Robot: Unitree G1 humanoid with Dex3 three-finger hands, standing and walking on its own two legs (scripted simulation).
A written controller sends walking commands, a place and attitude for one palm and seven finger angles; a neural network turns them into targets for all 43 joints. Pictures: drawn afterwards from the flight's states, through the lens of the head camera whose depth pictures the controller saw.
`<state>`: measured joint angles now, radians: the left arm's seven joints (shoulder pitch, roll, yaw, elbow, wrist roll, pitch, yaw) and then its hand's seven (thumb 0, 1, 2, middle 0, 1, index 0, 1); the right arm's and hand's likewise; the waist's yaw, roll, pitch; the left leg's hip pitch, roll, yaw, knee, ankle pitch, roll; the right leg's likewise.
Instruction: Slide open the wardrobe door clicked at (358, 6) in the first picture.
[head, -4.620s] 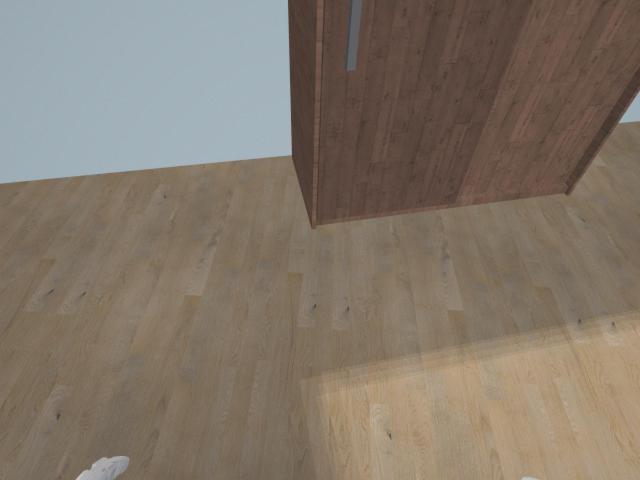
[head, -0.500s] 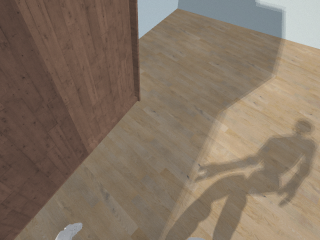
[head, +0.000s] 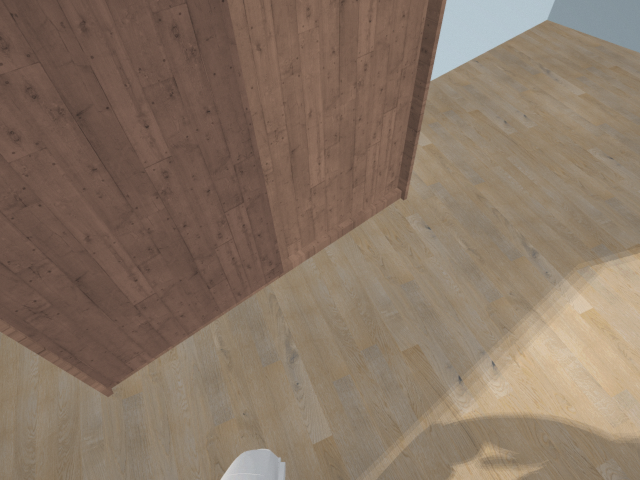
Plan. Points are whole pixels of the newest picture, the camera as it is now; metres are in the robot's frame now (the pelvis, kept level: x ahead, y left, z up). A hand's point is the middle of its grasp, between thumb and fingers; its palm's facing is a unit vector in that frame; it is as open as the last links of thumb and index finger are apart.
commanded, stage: turn to face it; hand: left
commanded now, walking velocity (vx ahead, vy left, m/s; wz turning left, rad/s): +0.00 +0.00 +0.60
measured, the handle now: out of the picture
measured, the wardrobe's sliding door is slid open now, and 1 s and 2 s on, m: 0.00 0.00 0.00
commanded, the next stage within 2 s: take the last steps up to it in 1.02 s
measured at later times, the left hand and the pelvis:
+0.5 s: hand out of the picture +0.06 +0.31 -0.16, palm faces +0.30 -0.93 -0.22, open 7.4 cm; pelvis +0.00 +0.07 +0.01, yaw +16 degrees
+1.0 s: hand out of the picture +0.02 +0.24 -0.14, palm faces +0.49 -0.82 -0.30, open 7.4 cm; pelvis +0.01 +0.01 +0.00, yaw +32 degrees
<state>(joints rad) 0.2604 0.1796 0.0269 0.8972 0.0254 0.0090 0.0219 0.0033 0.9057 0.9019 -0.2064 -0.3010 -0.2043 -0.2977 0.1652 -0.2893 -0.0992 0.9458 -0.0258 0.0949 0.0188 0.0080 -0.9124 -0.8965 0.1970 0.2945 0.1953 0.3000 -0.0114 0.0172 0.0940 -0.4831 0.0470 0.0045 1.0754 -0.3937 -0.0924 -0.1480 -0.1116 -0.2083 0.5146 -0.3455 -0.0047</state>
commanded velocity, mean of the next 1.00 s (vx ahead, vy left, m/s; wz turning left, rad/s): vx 0.00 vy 0.00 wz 0.52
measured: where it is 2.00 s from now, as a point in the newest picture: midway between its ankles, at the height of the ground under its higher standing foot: outside the picture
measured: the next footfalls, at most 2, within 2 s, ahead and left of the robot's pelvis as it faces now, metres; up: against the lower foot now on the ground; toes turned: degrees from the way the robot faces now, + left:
left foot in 0.16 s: +0.03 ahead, +0.14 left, +0.00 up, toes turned +12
right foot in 0.86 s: +0.10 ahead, -0.06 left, +0.00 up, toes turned +29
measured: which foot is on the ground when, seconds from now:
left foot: up 0.00-0.14, down 0.16-0.84, up 0.86-1.00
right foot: down 0.00-0.16, up 0.18-0.84, down 0.86-1.00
